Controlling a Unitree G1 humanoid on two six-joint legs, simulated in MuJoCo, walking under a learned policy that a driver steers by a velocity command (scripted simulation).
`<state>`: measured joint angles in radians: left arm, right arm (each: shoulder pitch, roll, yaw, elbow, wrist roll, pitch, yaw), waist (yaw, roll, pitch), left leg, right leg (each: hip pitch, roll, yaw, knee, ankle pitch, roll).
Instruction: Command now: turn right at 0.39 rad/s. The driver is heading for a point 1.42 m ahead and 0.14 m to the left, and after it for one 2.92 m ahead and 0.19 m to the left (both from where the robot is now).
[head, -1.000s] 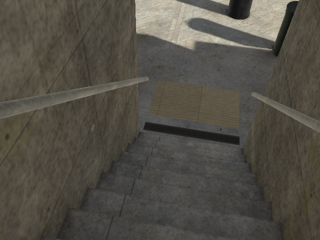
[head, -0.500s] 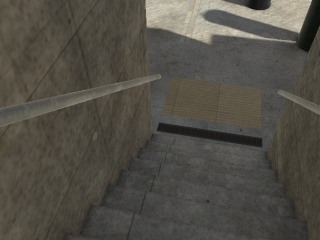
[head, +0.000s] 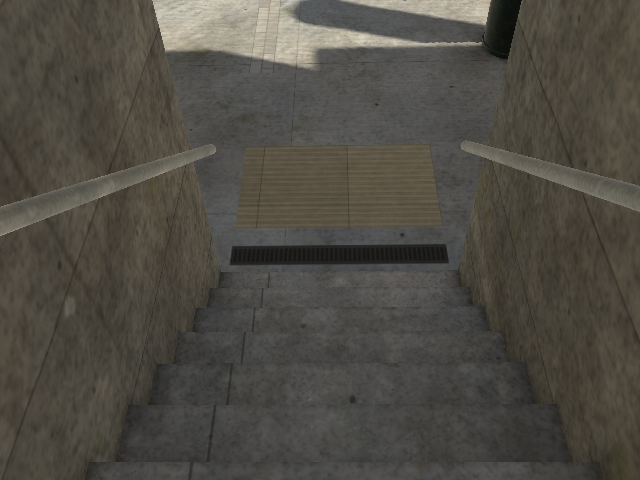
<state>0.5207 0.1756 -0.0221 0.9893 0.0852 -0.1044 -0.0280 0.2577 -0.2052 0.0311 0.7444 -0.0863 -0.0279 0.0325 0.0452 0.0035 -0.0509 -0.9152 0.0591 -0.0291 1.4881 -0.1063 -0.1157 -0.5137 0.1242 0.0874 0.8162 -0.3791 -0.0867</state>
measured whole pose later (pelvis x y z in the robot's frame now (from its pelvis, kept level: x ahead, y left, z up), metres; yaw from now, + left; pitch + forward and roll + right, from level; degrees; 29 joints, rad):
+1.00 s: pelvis +0.04 +0.04 +0.03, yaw -4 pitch +1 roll +0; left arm 0.25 0.20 0.06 1.00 0.01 -0.03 -0.09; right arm 0.23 -0.20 -0.05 1.03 -0.01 -0.07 0.08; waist 0.00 0.00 0.03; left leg -0.19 0.00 0.02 0.46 -0.28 0.00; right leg -0.21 0.01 -0.01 0.47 -0.27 -0.02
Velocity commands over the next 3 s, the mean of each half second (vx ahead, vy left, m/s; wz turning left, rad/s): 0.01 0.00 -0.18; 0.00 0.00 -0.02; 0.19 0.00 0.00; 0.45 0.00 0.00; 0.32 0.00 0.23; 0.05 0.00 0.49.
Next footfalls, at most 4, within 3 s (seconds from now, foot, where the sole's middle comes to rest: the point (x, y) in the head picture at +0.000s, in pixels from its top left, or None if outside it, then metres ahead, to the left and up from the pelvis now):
0.16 left None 0.06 0.16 -0.74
0.44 right None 0.06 -0.06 -0.74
1.72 left None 0.31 0.10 -0.93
2.14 right None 0.56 -0.13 -1.12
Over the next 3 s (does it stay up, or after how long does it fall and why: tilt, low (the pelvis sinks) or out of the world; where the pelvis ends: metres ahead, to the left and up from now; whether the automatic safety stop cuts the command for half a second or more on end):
stays up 0.76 0.02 -0.57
